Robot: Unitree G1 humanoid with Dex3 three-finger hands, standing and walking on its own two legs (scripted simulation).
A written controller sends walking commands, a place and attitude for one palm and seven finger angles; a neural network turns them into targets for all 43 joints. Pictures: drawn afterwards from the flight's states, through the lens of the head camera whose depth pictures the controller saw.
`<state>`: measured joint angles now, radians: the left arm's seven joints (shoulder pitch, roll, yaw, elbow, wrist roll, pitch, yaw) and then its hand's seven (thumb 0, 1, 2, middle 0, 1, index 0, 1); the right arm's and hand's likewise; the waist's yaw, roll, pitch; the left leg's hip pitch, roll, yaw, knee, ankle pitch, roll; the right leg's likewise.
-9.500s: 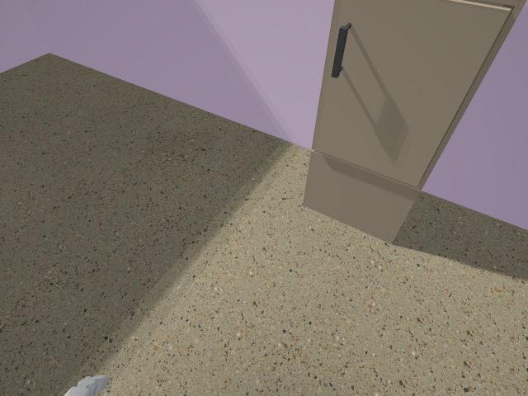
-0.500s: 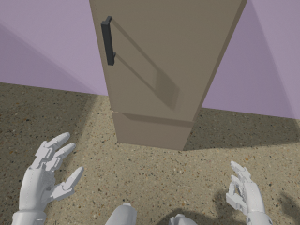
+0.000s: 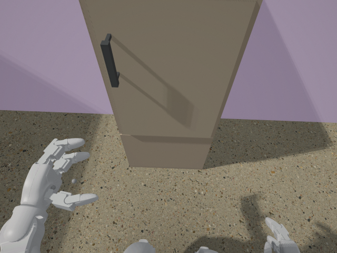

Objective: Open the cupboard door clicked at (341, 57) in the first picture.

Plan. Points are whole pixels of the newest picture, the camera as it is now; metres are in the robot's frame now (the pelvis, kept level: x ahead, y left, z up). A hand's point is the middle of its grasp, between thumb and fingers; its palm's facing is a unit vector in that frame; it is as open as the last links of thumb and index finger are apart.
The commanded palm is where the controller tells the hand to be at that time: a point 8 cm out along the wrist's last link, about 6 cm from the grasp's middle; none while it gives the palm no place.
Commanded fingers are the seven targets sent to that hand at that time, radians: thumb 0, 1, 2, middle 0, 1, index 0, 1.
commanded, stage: raise the hand with hooked fingers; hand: left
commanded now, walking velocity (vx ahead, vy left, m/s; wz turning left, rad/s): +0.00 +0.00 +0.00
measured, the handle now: (112, 61) +0.60 +0.20 +0.10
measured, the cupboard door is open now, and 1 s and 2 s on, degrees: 0 0 0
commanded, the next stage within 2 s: move the hooked fingers beside the handle in 1.04 s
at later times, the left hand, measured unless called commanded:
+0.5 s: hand (42, 146) +0.30 +0.27 +0.12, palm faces +0.06 -1.00 -0.06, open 13.9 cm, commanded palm +0.27 +0.32 +0.12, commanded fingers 0.00 -0.50 0.30 -0.30 -1.20 -0.30 -1.20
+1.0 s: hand (46, 144) +0.30 +0.26 +0.12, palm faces +0.04 -1.00 -0.05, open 14.0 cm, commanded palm +0.27 +0.31 +0.12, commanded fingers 0.00 -0.50 0.30 -0.30 -1.20 -0.30 -1.20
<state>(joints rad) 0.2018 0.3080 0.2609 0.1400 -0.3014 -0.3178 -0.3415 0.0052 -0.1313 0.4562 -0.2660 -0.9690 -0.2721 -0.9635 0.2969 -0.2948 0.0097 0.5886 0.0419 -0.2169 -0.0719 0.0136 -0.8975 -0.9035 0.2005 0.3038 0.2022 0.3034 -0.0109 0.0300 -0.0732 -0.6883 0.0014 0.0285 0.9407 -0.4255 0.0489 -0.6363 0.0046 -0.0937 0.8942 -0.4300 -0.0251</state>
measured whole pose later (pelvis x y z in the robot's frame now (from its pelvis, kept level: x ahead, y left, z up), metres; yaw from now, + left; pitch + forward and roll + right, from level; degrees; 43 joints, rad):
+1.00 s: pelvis +0.01 -0.01 +0.03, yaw +0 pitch +5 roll -1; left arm -0.08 0.41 0.43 0.40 -0.34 -0.21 -0.48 -0.01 -0.50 0.30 -0.30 -1.20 -0.30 -1.20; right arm 0.28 -0.28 0.05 0.58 0.05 -0.19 -0.09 0.01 -0.90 -0.90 0.20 0.30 0.20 0.30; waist 0.00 0.03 -0.05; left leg -0.49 0.00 0.03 0.75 -0.35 0.04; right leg -0.44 0.02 -0.09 0.70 -0.36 -0.03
